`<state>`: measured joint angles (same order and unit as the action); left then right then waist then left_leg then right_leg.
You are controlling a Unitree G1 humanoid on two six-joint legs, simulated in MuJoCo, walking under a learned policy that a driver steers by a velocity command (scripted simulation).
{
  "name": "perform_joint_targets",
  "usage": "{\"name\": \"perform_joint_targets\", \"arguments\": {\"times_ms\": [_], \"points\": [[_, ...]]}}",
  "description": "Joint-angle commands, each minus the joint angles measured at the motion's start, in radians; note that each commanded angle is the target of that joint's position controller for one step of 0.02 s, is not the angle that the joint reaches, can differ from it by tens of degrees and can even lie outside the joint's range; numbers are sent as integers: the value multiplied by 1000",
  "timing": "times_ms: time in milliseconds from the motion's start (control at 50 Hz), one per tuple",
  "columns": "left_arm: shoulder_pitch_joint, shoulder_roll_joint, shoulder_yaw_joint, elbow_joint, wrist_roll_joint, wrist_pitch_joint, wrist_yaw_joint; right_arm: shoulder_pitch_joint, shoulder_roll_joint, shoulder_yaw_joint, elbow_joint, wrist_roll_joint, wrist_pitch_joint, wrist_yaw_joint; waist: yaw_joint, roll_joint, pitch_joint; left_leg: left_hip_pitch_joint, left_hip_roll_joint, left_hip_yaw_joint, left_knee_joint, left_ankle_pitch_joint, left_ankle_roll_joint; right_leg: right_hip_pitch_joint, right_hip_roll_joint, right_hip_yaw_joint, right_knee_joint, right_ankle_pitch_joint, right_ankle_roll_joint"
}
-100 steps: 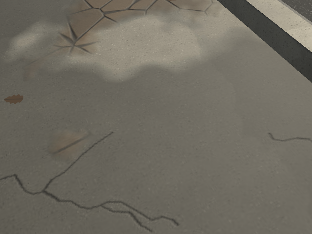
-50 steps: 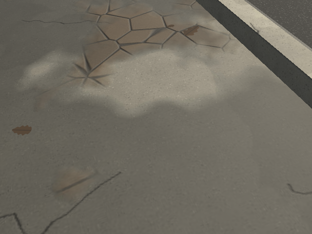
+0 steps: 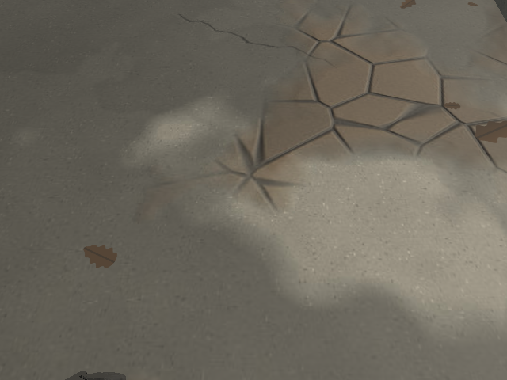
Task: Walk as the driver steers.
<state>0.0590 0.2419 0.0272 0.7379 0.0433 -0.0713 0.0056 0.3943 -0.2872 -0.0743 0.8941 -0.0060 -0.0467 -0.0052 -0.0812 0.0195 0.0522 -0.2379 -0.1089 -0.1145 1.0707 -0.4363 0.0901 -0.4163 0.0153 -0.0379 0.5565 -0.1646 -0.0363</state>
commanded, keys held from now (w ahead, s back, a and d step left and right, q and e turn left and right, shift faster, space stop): w+q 0.38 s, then q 0.02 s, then no key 0.12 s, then e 0.48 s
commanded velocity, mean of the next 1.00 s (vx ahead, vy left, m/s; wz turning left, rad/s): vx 0.30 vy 0.00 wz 0.20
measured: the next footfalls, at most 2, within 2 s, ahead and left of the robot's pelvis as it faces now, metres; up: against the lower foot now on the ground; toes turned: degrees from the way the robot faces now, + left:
left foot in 0.44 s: +0.35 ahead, +0.15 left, +0.00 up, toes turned +20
right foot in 1.02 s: +0.41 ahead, -0.01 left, +0.00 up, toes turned +3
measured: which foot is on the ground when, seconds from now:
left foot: up 0.00-0.42, down 0.44-1.00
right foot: down 0.00-0.46, up 0.48-1.00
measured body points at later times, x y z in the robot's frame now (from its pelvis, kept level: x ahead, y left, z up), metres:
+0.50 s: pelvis +0.25 +0.05 -0.01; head +0.29 +0.08 +0.44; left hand +0.16 +0.30 -0.15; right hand +0.53 -0.10 -0.09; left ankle +0.31 +0.13 -0.73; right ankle +0.10 -0.11 -0.66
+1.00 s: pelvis +0.35 +0.07 +0.01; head +0.38 +0.06 +0.45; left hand +0.42 +0.34 -0.12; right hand +0.48 -0.18 -0.13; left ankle +0.32 +0.13 -0.73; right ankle +0.37 -0.02 -0.72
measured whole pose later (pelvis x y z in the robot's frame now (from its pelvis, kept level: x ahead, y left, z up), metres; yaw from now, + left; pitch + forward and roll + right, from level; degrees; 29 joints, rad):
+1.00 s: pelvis +0.35 +0.07 +0.01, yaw +8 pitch +0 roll +1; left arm 0.23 0.22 0.05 0.78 0.02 0.05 -0.02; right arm 0.23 -0.25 -0.04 0.83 -0.02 0.00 -0.04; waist 0.00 0.01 0.05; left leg -0.18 0.00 0.24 0.50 -0.33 0.07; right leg -0.32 -0.01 -0.08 0.66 -0.37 -0.04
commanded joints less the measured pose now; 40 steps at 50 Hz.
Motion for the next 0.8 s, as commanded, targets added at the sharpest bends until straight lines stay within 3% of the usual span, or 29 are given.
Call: {"name": "perform_joint_targets", "arguments": {"times_ms": [20,60,140,260,320,360,400,420,440,460,480,500,520,540,560,580,600,640,680,740,800], "points": [[151,83,31,-10,-3,-4,5,-20,-68,-11,-83,-20,2,18,86,-69,-79,-361,132,18,141,108,-17,353,-316,373,-317,-55,-119],[186,85,31,20,-14,-20,3,-24,-52,-9,-94,-30,26,37,66,-120,-57,-333,148,36,119,124,-28,292,-276,244,-345,96,-102],[237,100,41,47,-28,-45,-8,-133,-32,0,-152,-32,46,60,66,-114,-44,-436,172,55,83,212,-40,314,-283,111,-389,236,-120],[288,117,46,75,-25,-40,-8,-342,-4,24,-232,-26,37,83,103,-106,8,-419,175,136,-239,423,-45,324,-244,-76,-407,287,-95],[336,145,54,94,-25,-31,1,-424,-8,30,-268,-31,35,92,126,-103,30,-385,167,189,-366,388,-17,395,-275,-115,-392,332,-85],[364,160,57,108,-23,-16,7,-445,-18,27,-283,-38,36,90,129,-104,29,-360,140,221,-422,308,12,463,-290,-145,-334,459,-75],[370,190,62,117,-21,1,15,-391,-31,19,-275,-46,34,79,98,-123,-12,-256,70,262,-460,201,48,507,-291,-187,-165,807,-61],[377,197,61,121,-25,11,18,-291,-42,11,-247,-54,24,70,61,-119,-71,-142,27,259,-504,196,70,499,-284,-193,-5,909,-56],[369,196,57,115,-34,16,19,-129,-61,-3,-193,-67,10,57,-13,-82,-164,79,13,227,-606,310,96,404,-256,-214,221,794,-27],[388,138,41,74,-34,12,14,-16,-144,-25,-169,-74,3,38,-35,41,-291,368,237,-19,-577,482,141,154,-212,-211,517,263,7],[434,74,26,12,-58,17,4,-58,-244,-47,-206,-33,11,27,23,245,-440,608,557,-513,-624,894,322,-180,-23,-134,880,-469,62],[331,147,42,19,-37,25,10,-9,-202,-44,-204,-3,24,10,-28,16,-423,543,509,-365,-619,1148,301,-206,-64,18,888,-357,59],[284,99,27,8,-56,21,8,-77,-150,-26,-190,0,18,1,5,39,-302,436,474,-226,-629,1229,283,-221,-89,36,849,-299,54],[302,80,17,33,-52,23,8,-125,-72,-1,-177,3,14,-1,52,-8,-197,298,420,-133,-678,1156,216,-182,-121,43,728,-274,50],[309,81,19,47,-34,39,5,-165,-36,14,-172,7,8,-5,87,-6,-139,199,373,-77,-717,1073,169,-128,-136,54,644,-258,49],[363,78,18,76,-22,60,1,-201,-12,27,-171,1,4,-7,119,3,-125,113,350,-18,-752,1054,144,-39,-126,53,599,-235,52],[388,74,21,93,-19,74,-4,-197,-11,33,-163,-5,-6,-6,128,5,-128,60,339,21,-768,1092,129,27,-103,52,571,-203,53],[414,57,23,111,-29,88,-10,-199,-38,31,-143,-15,-22,-4,148,28,-134,28,325,92,-790,1123,114,66,-72,59,513,-151,55],[387,55,27,113,-26,94,-9,-206,-38,35,-132,-15,-28,-6,146,54,-120,35,312,144,-798,1082,88,50,-61,58,450,-97,52],[289,65,34,84,-18,100,-8,-177,-46,32,-117,-7,-12,-18,112,79,-90,81,314,175,-793,968,81,-16,-66,37,370,-59,50],[218,55,32,51,-15,106,-13,-129,-55,25,-102,-12,7,-29,79,71,-73,136,351,168,-780,870,115,-56,-71,19,308,-89,44]]}}
Velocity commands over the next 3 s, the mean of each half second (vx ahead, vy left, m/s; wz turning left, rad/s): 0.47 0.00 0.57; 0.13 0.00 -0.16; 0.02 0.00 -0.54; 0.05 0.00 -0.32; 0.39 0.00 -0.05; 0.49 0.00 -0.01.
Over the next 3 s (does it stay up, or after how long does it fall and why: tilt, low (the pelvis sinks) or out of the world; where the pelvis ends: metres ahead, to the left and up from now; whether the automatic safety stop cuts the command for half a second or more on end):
stays up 0.80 -0.04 0.01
